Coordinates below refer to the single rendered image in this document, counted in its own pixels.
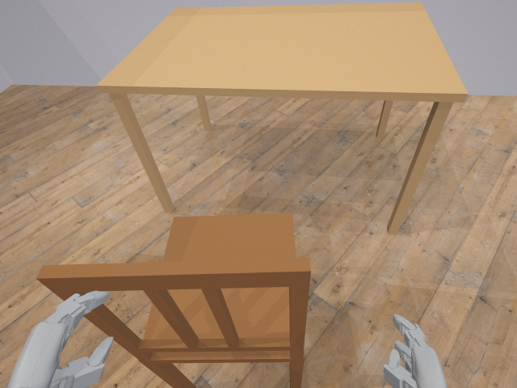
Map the right robot hand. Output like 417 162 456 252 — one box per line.
384 314 447 388

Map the left robot hand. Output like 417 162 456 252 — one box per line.
7 291 114 388

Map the chair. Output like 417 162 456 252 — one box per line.
36 213 311 388

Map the table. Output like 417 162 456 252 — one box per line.
96 2 468 235

